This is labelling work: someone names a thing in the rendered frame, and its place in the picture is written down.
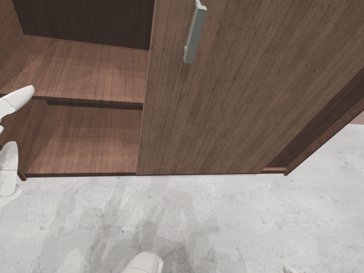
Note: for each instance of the left robot hand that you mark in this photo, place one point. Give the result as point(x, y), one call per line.
point(11, 103)

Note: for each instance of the handle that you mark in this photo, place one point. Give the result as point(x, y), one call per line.
point(195, 32)

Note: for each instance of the robot left thigh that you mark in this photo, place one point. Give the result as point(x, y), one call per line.
point(145, 262)

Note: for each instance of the wardrobe door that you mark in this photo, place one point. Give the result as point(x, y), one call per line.
point(262, 70)
point(344, 100)

